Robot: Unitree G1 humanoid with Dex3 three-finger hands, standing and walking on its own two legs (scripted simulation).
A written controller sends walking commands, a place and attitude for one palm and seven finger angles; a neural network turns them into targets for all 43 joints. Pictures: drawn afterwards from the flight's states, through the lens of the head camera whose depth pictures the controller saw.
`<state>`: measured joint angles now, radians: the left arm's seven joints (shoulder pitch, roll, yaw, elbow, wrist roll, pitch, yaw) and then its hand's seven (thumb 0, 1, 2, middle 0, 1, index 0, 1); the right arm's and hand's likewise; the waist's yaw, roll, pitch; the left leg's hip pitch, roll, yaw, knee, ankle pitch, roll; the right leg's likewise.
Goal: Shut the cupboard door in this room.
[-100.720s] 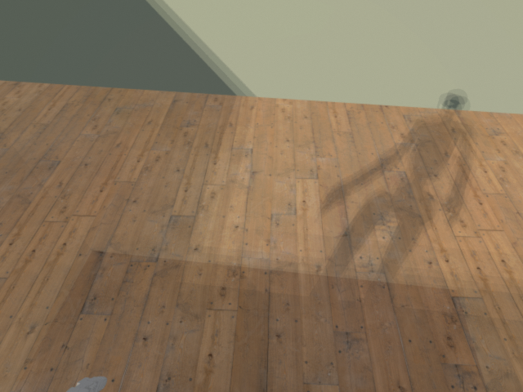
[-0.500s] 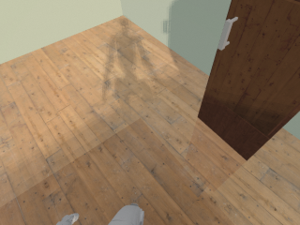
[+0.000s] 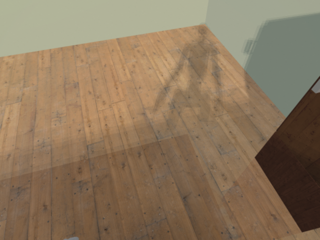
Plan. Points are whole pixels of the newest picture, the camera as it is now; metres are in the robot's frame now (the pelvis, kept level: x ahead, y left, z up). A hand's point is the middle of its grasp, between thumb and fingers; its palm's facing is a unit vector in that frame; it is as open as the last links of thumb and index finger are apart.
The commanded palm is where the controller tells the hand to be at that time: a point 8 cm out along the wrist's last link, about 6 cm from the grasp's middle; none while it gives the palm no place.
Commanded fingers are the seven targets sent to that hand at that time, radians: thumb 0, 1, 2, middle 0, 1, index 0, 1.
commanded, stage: walk to a spot facing it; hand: left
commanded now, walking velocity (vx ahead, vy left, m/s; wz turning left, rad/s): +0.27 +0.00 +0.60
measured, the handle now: out of the picture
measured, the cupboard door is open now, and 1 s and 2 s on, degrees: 1 1 1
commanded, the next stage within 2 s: turn to face it in 0.46 s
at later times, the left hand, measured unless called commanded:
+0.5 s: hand out of the picture +0.05 +0.23 -0.18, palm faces +0.36 -0.91 -0.21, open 7.4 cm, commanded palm none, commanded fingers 0.00 0.90 0.90 -0.20 -0.30 -0.20 -0.30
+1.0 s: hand (88, 188) +0.28 +0.25 -0.15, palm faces +0.26 -0.94 -0.21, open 7.3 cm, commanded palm none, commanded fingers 0.00 0.90 0.90 -0.20 -0.30 -0.20 -0.30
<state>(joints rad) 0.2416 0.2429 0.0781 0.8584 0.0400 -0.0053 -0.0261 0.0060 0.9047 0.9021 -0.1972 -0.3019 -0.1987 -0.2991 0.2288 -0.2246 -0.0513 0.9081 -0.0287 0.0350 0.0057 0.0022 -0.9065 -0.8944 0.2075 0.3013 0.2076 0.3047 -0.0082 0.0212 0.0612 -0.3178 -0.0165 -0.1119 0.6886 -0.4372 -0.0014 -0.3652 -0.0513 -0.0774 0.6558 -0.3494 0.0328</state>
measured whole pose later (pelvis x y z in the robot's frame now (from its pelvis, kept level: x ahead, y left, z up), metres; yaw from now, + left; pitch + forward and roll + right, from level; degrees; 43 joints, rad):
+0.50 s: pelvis +0.14 +0.05 -0.01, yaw +18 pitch +0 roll +0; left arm 0.35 0.20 0.08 0.97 0.03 0.02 0.00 0.01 0.90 0.90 -0.20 -0.30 -0.20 -0.30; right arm 0.08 -0.22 -0.04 0.85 -0.03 -0.02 0.02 0.00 -0.91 -0.89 0.20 0.30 0.20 0.30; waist 0.02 -0.03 0.14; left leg -0.45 -0.02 0.11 0.71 -0.27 0.09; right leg -0.36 -0.15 -0.11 1.20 -0.52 0.05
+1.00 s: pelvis +0.26 +0.06 +0.02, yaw +13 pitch +1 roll +0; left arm 0.21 0.15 0.07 0.95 0.03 0.02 0.02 0.00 0.93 0.90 -0.20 -0.30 -0.20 -0.30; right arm 0.20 -0.19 -0.04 0.98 -0.01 0.03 -0.03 0.00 -0.92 -0.89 0.20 0.30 0.20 0.30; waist 0.00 0.00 0.09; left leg -0.37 0.00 0.03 0.91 -0.52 -0.03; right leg -0.31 0.02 0.05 0.49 -0.20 -0.01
